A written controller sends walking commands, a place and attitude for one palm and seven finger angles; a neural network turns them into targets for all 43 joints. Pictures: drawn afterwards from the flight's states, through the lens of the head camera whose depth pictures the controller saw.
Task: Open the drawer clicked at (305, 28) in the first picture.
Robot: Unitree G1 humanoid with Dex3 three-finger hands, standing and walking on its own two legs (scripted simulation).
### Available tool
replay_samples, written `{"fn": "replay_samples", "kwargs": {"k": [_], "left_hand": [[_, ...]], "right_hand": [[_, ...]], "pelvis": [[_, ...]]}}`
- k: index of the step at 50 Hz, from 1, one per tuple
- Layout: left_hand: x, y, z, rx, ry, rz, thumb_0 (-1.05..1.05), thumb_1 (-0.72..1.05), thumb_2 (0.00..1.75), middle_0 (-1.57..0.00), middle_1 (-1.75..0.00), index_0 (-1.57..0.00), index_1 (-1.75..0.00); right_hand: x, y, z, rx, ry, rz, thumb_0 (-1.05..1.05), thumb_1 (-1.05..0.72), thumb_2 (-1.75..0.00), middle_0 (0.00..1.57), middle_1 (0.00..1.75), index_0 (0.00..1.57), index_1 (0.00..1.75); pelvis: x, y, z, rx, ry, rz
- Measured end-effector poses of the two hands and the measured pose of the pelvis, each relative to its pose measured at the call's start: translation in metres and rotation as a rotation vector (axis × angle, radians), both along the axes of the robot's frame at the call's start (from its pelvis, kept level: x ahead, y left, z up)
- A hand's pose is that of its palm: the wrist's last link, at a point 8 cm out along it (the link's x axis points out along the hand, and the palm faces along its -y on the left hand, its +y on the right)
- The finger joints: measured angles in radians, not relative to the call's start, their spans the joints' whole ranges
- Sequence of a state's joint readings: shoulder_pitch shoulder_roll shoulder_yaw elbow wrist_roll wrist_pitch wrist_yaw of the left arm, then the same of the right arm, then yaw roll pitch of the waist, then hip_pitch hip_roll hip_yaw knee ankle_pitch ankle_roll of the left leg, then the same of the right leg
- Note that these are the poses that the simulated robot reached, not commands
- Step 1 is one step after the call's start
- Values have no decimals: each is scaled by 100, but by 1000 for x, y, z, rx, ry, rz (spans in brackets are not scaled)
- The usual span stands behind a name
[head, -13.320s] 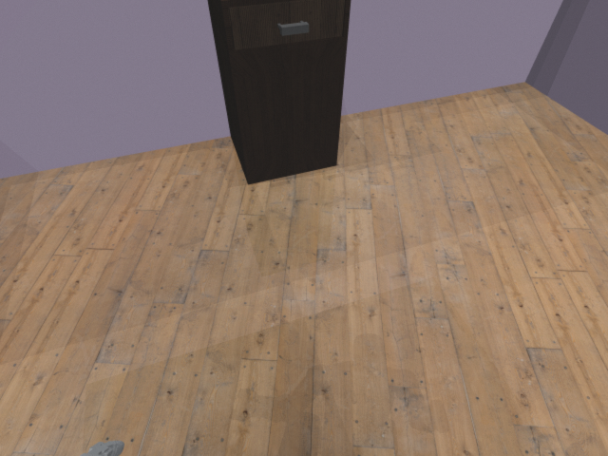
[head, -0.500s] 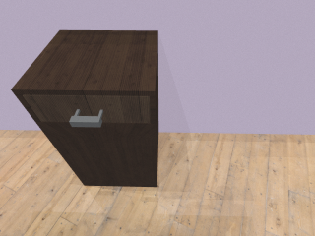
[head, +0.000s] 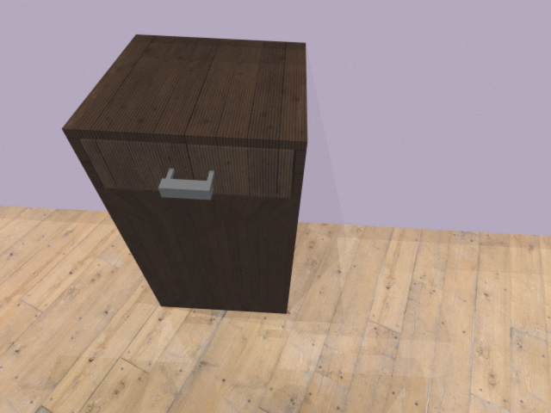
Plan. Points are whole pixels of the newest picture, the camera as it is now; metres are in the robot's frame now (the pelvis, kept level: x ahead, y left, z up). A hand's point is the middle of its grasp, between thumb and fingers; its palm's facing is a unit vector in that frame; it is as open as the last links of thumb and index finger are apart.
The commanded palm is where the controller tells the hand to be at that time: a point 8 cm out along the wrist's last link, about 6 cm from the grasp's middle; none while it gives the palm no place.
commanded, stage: come to a stop and stand still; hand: left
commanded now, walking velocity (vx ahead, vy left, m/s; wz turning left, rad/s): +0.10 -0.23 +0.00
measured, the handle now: (188, 181) +0.55 +0.22 -0.03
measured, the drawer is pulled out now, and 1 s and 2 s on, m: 0.00 0.00 0.00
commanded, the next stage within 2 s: look again from close up in 1.76 s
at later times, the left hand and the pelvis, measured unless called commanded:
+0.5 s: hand out of the picture +0.03 +0.15 -0.16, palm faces +0.02 -0.97 -0.24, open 7.2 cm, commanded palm none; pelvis +0.02 -0.03 +0.01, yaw -1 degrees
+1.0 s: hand out of the picture +0.02 +0.18 -0.17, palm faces +0.04 -0.97 -0.24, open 7.4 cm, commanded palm none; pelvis +0.02 -0.01 +0.00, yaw +0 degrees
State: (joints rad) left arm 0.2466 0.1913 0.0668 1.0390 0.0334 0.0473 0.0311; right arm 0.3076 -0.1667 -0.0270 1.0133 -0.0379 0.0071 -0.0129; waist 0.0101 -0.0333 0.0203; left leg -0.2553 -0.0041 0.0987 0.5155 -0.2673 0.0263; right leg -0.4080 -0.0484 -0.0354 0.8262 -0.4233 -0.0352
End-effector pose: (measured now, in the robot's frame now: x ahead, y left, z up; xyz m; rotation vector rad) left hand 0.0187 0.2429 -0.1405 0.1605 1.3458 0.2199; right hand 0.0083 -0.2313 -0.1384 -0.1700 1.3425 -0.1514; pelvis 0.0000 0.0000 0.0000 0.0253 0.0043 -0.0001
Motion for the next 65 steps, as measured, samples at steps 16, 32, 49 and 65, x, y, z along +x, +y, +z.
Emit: {"fn": "replay_samples", "kwargs": {"k": [16,32,49,65], "left_hand": [[28,-31,14,7,-16,-75,1,95,90,-20,-30,-20,-30],[-12,-60,9,-19,48,-11,1,93,90,-20,-30,-20,-30],[-5,-24,7,-1,-18,-28,0,91,89,-21,-30,-20,-30],[29,29,5,-31,-105,-91,0,90,90,-20,-30,-20,-30]], "right_hand": [[-46,29,-15,131,148,-92,0,-91,-90,20,30,20,30],[-2,-20,-11,61,75,-32,0,-91,-90,19,29,20,30],[38,-18,-1,-9,-68,10,0,-91,-90,19,29,20,30],[29,42,11,-14,-105,8,0,-92,-90,20,30,20,30]], "pelvis": [[16,-17,4,-3,-1,-18],[13,-36,6,0,-13,-12],[15,-10,1,-34,-10,0],[6,43,6,-40,-38,-31]]}}
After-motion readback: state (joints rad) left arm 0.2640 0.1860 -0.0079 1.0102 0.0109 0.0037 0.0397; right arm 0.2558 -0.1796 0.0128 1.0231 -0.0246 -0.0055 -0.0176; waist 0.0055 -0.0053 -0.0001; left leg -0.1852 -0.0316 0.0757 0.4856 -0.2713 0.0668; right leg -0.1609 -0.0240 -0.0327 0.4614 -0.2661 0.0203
